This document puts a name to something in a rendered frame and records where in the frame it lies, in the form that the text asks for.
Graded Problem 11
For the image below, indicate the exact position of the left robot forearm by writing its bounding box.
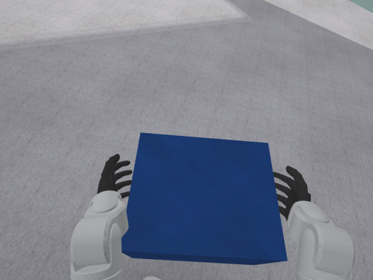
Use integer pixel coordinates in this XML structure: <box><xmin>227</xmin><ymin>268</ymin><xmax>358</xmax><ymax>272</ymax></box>
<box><xmin>71</xmin><ymin>191</ymin><xmax>129</xmax><ymax>280</ymax></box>

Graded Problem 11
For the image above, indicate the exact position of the robot left hand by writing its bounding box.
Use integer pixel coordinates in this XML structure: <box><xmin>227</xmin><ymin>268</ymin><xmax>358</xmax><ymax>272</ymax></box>
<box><xmin>97</xmin><ymin>154</ymin><xmax>132</xmax><ymax>199</ymax></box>

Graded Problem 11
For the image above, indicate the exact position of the carton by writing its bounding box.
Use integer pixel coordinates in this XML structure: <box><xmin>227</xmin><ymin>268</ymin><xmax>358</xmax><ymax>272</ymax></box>
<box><xmin>121</xmin><ymin>132</ymin><xmax>287</xmax><ymax>265</ymax></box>

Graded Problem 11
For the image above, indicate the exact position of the right robot forearm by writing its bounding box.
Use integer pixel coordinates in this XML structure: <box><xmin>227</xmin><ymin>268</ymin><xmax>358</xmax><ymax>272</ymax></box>
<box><xmin>287</xmin><ymin>201</ymin><xmax>355</xmax><ymax>280</ymax></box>

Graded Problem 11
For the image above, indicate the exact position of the robot right hand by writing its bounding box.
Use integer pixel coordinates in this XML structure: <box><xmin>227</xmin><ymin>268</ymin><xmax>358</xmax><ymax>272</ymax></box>
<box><xmin>273</xmin><ymin>166</ymin><xmax>311</xmax><ymax>220</ymax></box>

